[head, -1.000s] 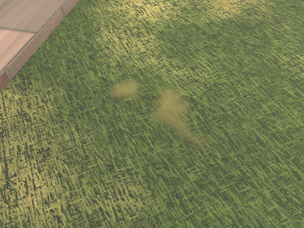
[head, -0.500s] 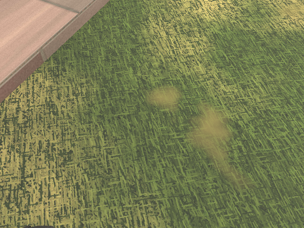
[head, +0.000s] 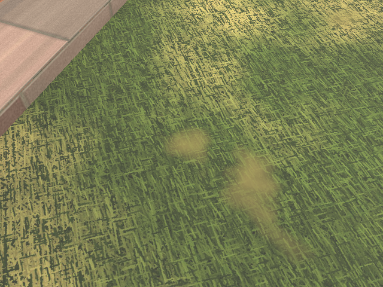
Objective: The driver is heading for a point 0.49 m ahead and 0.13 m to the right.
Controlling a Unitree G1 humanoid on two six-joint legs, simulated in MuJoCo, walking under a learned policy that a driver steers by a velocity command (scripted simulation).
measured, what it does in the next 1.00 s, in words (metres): walks ahead, turning right: left foot, then right foot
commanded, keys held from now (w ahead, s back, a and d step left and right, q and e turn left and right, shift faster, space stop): e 0.44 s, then w+e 0.26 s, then w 0.30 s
